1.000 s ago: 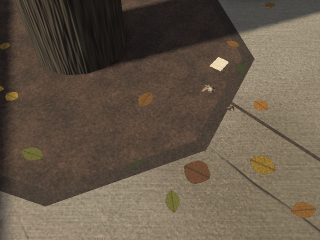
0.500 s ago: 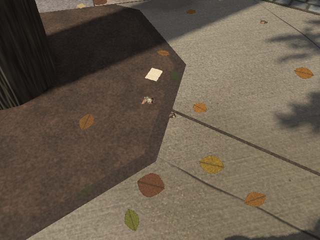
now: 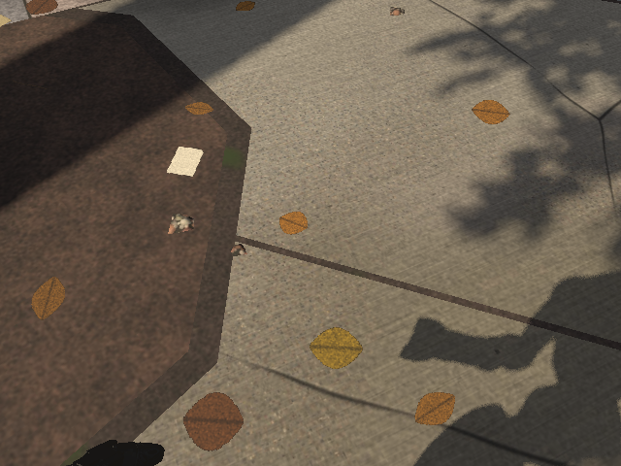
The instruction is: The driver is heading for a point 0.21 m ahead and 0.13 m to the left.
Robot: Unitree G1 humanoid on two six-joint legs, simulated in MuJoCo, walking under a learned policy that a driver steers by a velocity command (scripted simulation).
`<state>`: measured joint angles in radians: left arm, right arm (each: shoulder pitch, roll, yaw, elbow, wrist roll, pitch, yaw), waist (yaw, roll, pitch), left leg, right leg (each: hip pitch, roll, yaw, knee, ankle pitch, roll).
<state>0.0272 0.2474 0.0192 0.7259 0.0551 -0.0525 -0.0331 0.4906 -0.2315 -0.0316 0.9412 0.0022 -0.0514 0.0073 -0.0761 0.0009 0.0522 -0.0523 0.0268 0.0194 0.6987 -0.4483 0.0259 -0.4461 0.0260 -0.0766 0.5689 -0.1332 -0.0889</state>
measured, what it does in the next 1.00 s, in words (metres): walks ahead: left foot, then right foot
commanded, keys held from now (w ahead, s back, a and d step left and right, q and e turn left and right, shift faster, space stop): no key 1.00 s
